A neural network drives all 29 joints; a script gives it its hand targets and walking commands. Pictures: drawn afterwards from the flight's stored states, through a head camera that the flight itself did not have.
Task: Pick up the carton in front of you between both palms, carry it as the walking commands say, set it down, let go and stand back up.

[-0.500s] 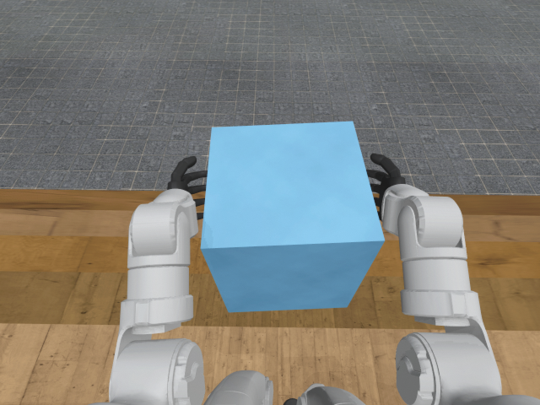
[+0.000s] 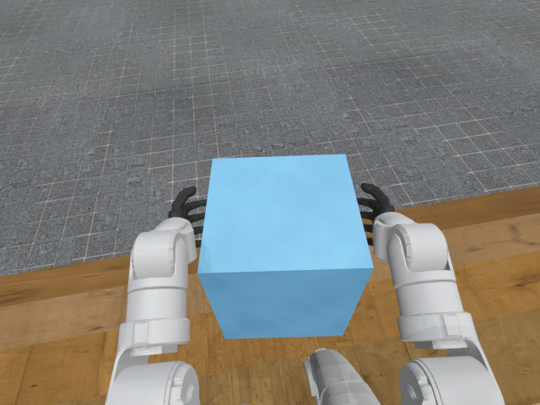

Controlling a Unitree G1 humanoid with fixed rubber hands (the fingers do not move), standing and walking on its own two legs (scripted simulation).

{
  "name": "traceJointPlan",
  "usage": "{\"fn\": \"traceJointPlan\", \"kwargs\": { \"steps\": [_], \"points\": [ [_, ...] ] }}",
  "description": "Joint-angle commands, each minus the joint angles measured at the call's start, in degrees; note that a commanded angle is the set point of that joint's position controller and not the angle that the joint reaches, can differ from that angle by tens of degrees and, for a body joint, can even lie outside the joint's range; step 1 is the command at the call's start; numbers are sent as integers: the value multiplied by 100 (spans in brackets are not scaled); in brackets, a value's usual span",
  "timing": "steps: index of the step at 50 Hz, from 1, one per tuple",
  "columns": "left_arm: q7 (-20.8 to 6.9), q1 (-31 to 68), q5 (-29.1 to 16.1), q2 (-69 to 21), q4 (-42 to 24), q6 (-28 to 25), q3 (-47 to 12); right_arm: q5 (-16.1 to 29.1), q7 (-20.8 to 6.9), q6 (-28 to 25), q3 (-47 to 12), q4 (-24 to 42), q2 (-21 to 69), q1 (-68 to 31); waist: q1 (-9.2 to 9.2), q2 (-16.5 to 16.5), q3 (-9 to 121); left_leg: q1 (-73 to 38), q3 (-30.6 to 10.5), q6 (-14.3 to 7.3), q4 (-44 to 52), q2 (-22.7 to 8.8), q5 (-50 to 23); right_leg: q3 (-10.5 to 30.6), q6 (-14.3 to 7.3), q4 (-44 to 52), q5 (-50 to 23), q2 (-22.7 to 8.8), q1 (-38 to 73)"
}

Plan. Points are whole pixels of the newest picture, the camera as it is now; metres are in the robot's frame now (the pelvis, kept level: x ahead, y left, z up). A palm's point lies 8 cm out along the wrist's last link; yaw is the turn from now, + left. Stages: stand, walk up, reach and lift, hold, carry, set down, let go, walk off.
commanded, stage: carry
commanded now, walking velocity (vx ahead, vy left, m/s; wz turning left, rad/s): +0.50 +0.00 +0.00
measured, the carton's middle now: (281, 252) +0.34 -0.04 -0.01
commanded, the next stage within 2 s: none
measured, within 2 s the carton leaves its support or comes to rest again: neither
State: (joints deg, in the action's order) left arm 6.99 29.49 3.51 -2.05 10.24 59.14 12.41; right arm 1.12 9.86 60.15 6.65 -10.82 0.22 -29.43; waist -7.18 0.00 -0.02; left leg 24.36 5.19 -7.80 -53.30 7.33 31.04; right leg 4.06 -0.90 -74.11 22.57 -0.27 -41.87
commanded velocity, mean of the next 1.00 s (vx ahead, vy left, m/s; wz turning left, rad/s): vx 0.50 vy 0.00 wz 0.00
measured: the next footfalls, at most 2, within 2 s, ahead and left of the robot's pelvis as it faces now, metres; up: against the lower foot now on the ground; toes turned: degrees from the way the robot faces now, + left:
right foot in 0.20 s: +0.32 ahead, -0.07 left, -0.15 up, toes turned +0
left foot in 0.58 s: +0.60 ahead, +0.06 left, -0.31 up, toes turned +1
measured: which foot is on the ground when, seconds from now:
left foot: down 0.00-0.20, up 0.22-0.56, down 0.58-0.94, up 0.96-1.00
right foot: up 0.00-0.18, down 0.20-0.58, up 0.60-0.94, down 0.96-1.00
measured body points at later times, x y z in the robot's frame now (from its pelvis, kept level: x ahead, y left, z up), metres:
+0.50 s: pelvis +0.39 -0.02 -0.19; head +0.41 -0.02 +0.26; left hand +0.74 +0.17 -0.11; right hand +0.76 -0.13 -0.12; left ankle +0.55 +0.11 -0.87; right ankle +0.28 -0.07 -0.84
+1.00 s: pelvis +0.81 -0.01 -0.43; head +0.81 +0.00 +0.02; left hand +1.16 +0.15 -0.33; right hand +1.18 -0.15 -0.32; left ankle +0.66 +0.08 -0.93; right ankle +0.89 -0.06 -1.14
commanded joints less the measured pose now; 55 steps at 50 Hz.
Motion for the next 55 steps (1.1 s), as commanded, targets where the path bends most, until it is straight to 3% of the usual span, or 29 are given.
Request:
{"fn": "traceJointPlan", "kwargs": {
  "steps": [1,7,9,10,11,12,14,16,19,20,25,26,27,28,29,30,31,35,37,39,44,46,47,48,49,50,51,53,55],
  "points": [
    [-1149,3673,-1749,-5608,-803,-177,-3442,2893,-1691,-325,-4034,1304,6734,-4941,77,-42,2319,-2124,-2497,-332,252,-1262,-3617,-148,-175,1523,-2643,-113,-814],
    [-934,3753,-1785,-5280,-1333,-39,-3740,2741,-1661,-284,-3749,1041,6451,-4123,15,771,1900,-666,-1009,-166,-598,-503,-2693,-1184,-167,4412,-4585,558,2169],
    [-945,3428,-1781,-5133,-1157,71,-3779,2523,-1643,-199,-3609,858,6207,-3797,1313,550,2770,152,-518,391,-2515,-1018,-5181,-1269,-509,3753,-4472,482,4538],
    [-1004,3381,-1836,-5040,-1163,123,-3779,2383,-1613,-170,-3512,876,6113,-3994,1985,-425,2446,1044,-332,675,-4979,-652,-3407,-607,-1055,4472,-4195,-89,5058],
    [-1048,3338,-1909,-5002,-925,235,-3724,2136,-1576,-86,-3351,707,5930,-4041,2005,-796,1964,2001,69,694,-5994,-4,886,-204,-1059,4058,-5402,-537,5173],
    [-1069,3451,-2065,-4809,-652,285,-3710,1977,-1496,75,-3117,478,5712,-3765,1042,-973,2337,2947,-961,651,-5179,-161,649,1591,-1406,3287,-6604,-1338,6043],
    [-1210,4083,-2589,-5471,-703,268,-4054,1527,-1385,157,-2621,545,5228,-3586,1110,-291,2639,3361,-1311,574,-3931,-668,-306,2796,-1885,3456,-3172,-1654,5420],
    [-1324,4730,-3021,-6061,-767,228,-4292,1283,-1365,108,-2492,578,5283,-3871,1012,308,2226,2740,-1208,732,-2394,-826,-597,3024,-1907,3713,-2728,-1574,3949],
    [-1437,5228,-3397,-6601,-653,99,-4395,1181,-1392,-47,-2428,676,5479,-4188,1094,19,2208,1826,-751,646,-1942,-804,-2330,2240,-1466,3233,-3511,-1262,3039],
    [-1449,5185,-3464,-6746,-671,55,-4392,1167,-1379,-84,-2485,703,5546,-4192,1222,382,2209,2067,-841,530,-677,-816,-3607,1642,-1140,2449,-2321,-550,3145],
    [-1447,4632,-3312,-6587,-664,-39,-4156,1332,-1236,-125,-2932,1231,5617,-4375,1481,-495,1949,-243,44,513,1994,-303,-5243,438,-987,1952,-1552,112,2184],
    [-1434,4433,-3266,-6502,-621,-26,-4114,1346,-1207,-76,-2973,1289,5553,-4356,1296,-842,2177,-1071,436,465,1791,-103,-5724,-78,-908,1319,-1561,178,1972],
    [-1422,4168,-3178,-6443,-498,-7,-4052,1352,-1195,-30,-3022,1328,5525,-4256,636,-1106,2675,-2019,376,278,1418,-247,-5810,-261,-675,321,-2810,-135,1922],
    [-1415,3980,-3064,-6370,-439,31,-4056,1344,-1210,0,-3045,1190,5471,-3948,-20,-412,2725,-2814,161,95,1938,-384,-5178,-433,-403,-791,-3881,-193,1456],
    [-1390,4044,-2922,-6263,-409,36,-3959,1425,-1271,37,-3112,1176,5414,-3853,-503,574,2259,-3199,-404,-318,2655,-918,-5154,-607,-205,-3087,-1235,332,627],
    [-1352,3860,-2742,-6152,-227,131,-3746,1510,-1301,86,-3115,912,5324,-3816,-137,1341,2421,-4658,-1535,-414,1051,-1697,-7522,-460,-106,-4050,2016,787,-1081],
    [-1279,3566,-2454,-5829,-43,221,-3460,1635,-1342,113,-3191,637,5468,-3687,281,904,2716,-4811,-2806,-738,1037,-2186,-6813,171,-195,-3121,1425,460,-1633],
    [-1202,3621,-1743,-5475,-174,173,-2979,2623,-1613,-38,-3791,987,6507,-5001,324,-333,2397,-2398,-3997,-1229,1513,-2359,-4102,339,34,-152,307,-95,-1099],
    [-1207,3901,-1691,-5589,-399,58,-2989,2900,-1684,-132,-3932,1135,6804,-5436,258,137,2385,-2132,-3628,-968,1190,-2221,-4856,-40,10,-251,-717,-141,-765],
    [-1187,3983,-1710,-5668,-619,-53,-3157,3040,-1708,-224,-3941,1227,6995,-5468,89,-275,2252,-1868,-2525,-375,203,-1215,-3489,-204,-188,1566,-2705,-61,-669],
    [-1031,4005,-1811,-5531,-1220,-79,-3587,2855,-1679,-320,-3744,1041,6799,-4578,6,762,1999,-480,-1037,-195,-531,-453,-2514,-1097,-172,4247,-4689,519,2280],
    [-1011,3769,-1838,-5405,-1260,-8,-3744,2662,-1660,-297,-3646,908,6549,-4177,1295,796,2868,63,-532,295,-2535,-1032,-4899,-1275,-511,3588,-4716,446,4434],
    [-1033,3588,-1905,-5270,-1224,15,-3796,2528,-1639,-256,-3602,920,6496,-4173,1974,-472,2651,921,-265,641,-4579,-726,-3787,-888,-904,4287,-4378,108,5208],
    [-1083,3440,-1976,-5241,-1027,106,-3783,2310,-1605,-196,-3493,801,6274,-4199,2099,-880,2059,1711,38,703,-5817,-76,491,-250,-1050,4409,-4968,-461,5163],
    [-1103,3503,-2085,-5054,-800,203,-3796,2077,-1520,-76,-3227,384,6075,-3846,1188,-701,2376,2765,-904,548,-5500,-89,914,951,-1025,3164,-6742,-1108,6187],
    [-1150,3545,-2307,-5216,-566,163,-3927,1733,-1452,14,-2808,361,5568,-3227,1210,-981,3205,3232,-1149,625,-5231,-292,479,3113,-2138,3693,-3683,-1949,6262],
    [-1203,3728,-2501,-5595,-774,119,-4165,1515,-1410,45,-2681,573,5349,-3336,1227,-41,2869,3112,-1569,547,-4074,-627,-243,3574,-2077,3841,-2256,-1800,5376],
    [-1320,4538,-2924,-6109,-802,132,-4325,1286,-1429,2,-2507,424,5456,-3703,1079,536,2090,2842,-1168,661,-2637,-781,-505,2961,-1705,3426,-3881,-1342,4198],
    [-1407,5000,-3281,-6479,-805,22,-4538,1148,-1471,-132,-2344,392,5504,-3618,1199,175,2222,2078,-1014,752,-1529,-794,-1015,3002,-1787,3685,-3701,-1313,3294]
  ]
}}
